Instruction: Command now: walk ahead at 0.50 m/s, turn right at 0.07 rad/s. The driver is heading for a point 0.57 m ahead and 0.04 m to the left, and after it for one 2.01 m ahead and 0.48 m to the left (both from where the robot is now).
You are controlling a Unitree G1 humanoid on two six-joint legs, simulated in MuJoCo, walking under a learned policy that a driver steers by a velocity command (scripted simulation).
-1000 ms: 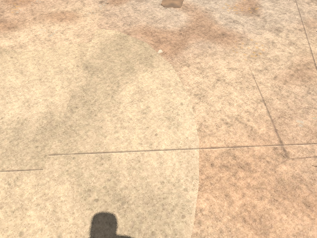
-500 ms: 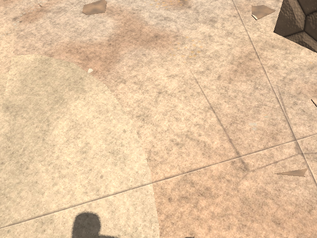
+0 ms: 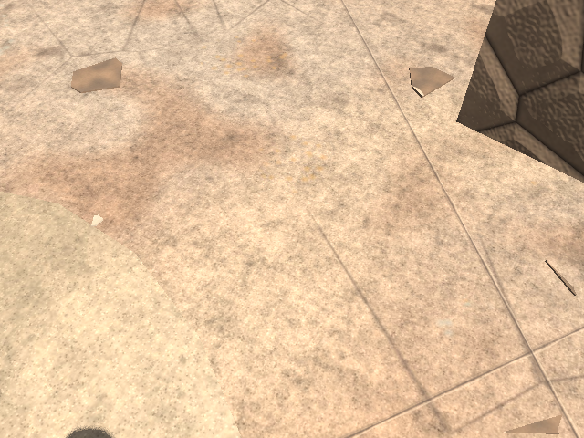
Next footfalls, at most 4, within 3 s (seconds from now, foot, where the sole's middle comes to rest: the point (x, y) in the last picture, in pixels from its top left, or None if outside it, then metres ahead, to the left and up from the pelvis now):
0.40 right None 0.40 -0.14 -0.77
0.78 left None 0.40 0.10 -0.77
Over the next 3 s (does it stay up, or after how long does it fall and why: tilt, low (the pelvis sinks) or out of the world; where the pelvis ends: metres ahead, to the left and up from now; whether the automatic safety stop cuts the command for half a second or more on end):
stays up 0.37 -0.02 0.00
